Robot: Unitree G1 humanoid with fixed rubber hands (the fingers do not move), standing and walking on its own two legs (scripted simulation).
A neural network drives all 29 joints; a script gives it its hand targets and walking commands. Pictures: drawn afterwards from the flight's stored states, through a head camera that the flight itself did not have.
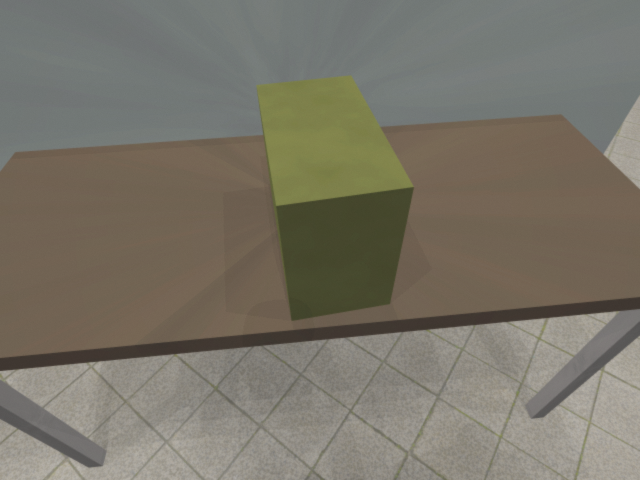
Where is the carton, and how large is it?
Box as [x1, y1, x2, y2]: [256, 75, 413, 320]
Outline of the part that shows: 350,75 256,85 271,192 292,320 389,303 413,186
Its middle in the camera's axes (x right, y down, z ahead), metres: +0.01 -0.07 +0.64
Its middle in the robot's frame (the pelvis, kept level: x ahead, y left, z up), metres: +0.54 -0.01 +0.06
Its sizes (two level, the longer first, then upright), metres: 0.308 0.163 0.246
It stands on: a table, 0.71 m high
